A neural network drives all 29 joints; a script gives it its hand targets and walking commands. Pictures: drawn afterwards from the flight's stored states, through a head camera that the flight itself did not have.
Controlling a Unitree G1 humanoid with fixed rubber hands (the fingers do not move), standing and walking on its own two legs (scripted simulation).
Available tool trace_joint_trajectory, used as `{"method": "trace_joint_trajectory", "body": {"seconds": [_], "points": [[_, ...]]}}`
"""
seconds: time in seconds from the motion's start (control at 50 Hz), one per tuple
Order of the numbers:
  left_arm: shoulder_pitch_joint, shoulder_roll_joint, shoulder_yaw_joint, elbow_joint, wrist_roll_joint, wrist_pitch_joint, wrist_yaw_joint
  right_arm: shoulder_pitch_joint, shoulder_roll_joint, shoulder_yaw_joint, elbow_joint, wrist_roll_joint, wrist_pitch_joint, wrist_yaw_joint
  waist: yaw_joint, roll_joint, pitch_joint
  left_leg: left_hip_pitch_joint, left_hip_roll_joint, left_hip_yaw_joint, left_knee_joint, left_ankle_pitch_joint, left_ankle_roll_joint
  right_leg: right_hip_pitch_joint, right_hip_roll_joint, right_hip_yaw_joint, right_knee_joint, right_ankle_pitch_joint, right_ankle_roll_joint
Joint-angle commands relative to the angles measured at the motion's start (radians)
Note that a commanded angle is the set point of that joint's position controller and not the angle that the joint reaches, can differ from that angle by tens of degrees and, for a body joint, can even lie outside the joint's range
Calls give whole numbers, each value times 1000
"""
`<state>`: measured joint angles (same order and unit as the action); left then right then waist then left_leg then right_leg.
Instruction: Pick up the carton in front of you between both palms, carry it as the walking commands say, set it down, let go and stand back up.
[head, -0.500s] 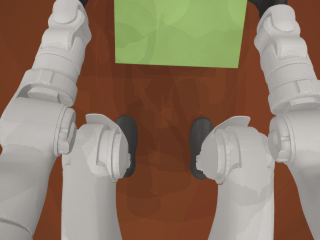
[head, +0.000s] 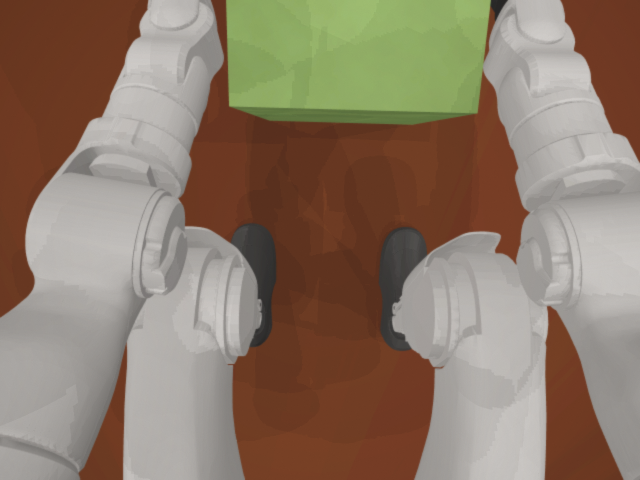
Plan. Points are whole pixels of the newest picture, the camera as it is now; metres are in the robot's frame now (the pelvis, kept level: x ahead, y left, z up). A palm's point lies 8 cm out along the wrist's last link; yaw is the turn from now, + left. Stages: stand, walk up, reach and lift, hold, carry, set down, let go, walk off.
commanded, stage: reach and lift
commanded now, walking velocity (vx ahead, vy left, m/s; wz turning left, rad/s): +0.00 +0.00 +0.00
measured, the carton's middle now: (349, 22) +0.53 -0.02 -0.24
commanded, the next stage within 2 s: none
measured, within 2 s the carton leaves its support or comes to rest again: leaves its support in 0.12 s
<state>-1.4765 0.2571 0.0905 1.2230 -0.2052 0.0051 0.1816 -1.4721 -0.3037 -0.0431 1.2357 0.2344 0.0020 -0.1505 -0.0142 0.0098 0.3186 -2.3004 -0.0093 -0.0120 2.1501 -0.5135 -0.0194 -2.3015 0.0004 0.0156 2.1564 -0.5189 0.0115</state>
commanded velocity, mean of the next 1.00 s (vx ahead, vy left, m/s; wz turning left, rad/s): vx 0.00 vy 0.00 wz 0.00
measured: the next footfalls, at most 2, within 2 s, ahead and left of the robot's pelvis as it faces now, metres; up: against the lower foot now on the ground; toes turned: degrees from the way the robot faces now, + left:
none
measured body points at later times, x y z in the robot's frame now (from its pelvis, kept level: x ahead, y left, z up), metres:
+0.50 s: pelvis +0.00 +0.01 +0.07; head +0.26 -0.01 +0.44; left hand +0.52 +0.12 +0.00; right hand +0.50 -0.18 +0.00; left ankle +0.12 +0.13 -0.34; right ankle +0.12 -0.12 -0.34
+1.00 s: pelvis +0.04 +0.01 +0.20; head +0.23 -0.01 +0.60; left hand +0.49 +0.13 +0.14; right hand +0.47 -0.18 +0.14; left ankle +0.12 +0.13 -0.34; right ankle +0.12 -0.12 -0.34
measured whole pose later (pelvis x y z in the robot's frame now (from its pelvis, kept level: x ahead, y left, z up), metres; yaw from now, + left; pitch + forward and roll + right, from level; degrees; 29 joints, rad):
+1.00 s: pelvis +0.04 +0.01 +0.20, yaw -3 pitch +37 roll +0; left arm -0.76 -0.07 0.40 0.60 0.15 0.35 0.07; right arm -0.76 0.04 -0.39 0.60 -0.17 0.36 -0.05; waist -0.01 0.01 -0.23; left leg -1.68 -0.06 -0.05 1.55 -0.52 -0.02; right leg -1.70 0.04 0.06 1.54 -0.48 0.03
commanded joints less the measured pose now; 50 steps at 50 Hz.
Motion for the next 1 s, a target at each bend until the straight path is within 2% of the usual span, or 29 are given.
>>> {"method": "trace_joint_trajectory", "body": {"seconds": [0.0, 0.04, 0.1, 0.14, 0.16, 0.18, 0.22, 0.28, 0.34, 0.4, 0.46, 0.54, 0.62, 0.76, 0.86, 0.98], "points": [[-477, -862, -203, -240, 16, 26, -243, -527, 874, 202, -269, -14, 27, 243, 12, -12, -1167, 579, -122, 75, -119, 223, 0, 568, 111, -57, -140, 222, 2], [-516, -926, -240, -316, -18, 36, -251, -546, 944, 230, -332, 7, 40, 249, 4, -15, -1301, 629, -123, 86, -106, 269, -4, 647, 118, -66, -129, 279, -3], [-515, -1032, -308, -456, -81, 56, -247, -572, 1026, 306, -514, 57, 61, 239, -2, -22, -1618, 760, -134, 108, -103, 370, -7, 818, 129, -90, -130, 391, -2], [-508, -1083, -328, -547, -75, 84, -250, -532, 1086, 320, -613, 59, 88, 233, -6, -39, -1758, 767, -147, 120, -112, 401, -11, 939, 141, -100, -137, 467, 2], [-525, -1086, -331, -590, -68, 92, -253, -509, 1127, 317, -643, 52, 105, 233, -19, -47, -1789, 788, -151, 119, -110, 376, -3, 905, 151, -107, -148, 422, 1], [-501, -1108, -320, -610, -36, 114, -260, -485, 1128, 304, -650, 23, 125, 236, -5, -27, -1751, 755, -155, 126, -137, 357, -6, 907, 154, -102, -172, 417, 1], [-444, -1161, -313, -645, -2, 158, -286, -405, 1181, 274, -662, -39, 172, 254, -15, -21, -1699, 695, -165, 119, -177, 304, -7, 890, 161, -106, -194, 404, 2], [-372, -1217, -279, -615, 63, 212, -317, -332, 1253, 225, -621, -119, 228, 281, -12, -10, -1565, 634, -167, 121, -242, 203, -5, 781, 160, -105, -261, 282, 5], [-289, -1237, -178, -502, 160, 252, -330, -292, 1284, 160, -549, -190, 267, 308, 10, -26, -1391, 589, -168, 104, -320, 103, 6, 671, 155, -99, -335, 148, 6], [-244, -1220, -74, -418, 247, 278, -335, -272, 1278, 89, -479, -253, 292, 325, 28, -47, -1297, 556, -169, 99, -391, 24, 17, 640, 155, -93, -403, 57, 4], [-245, -1230, -35, -405, 288, 292, -344, -256, 1274, 31, -443, -303, 305, 332, 12, -48, -1308, 558, -170, 99, -446, -6, 16, 689, 157, -89, -460, 29, 1], [-232, -1281, -56, -421, 289, 309, -358, -220, 1285, 0, -442, -337, 316, 338, -19, -8, -1376, 642, -175, 93, -514, 13, 3, 762, 161, -91, -517, 60, -6], [-181, -1329, -100, -456, 283, 324, -365, -180, 1328, 44, -479, -321, 330, 355, -14, 8, -1447, 755, -177, 87, -570, 68, -3, 825, 165, -91, -568, 108, -7], [-83, -1386, -232, -561, 228, 338, -364, -91, 1392, 189, -589, -251, 345, 366, -4, 3, -1527, 925, -178, 73, -654, 175, -11, 981, 173, -81, -644, 216, 9], [8, -1408, -289, -593, 204, 345, -364, 2, 1419, 250, -621, -230, 352, 361, -3, -5, -1478, 1010, -180, 59, -727, 192, -13, 1082, 174, -66, -716, 236, 14], [123, -1425, -302, -590, 211, 342, -364, 123, 1443, 263, -618, -246, 350, 351, -6, -10, -1373, 1097, -181, 36, -829, 203, -10, 1196, 172, -42, -823, 250, 12]]}}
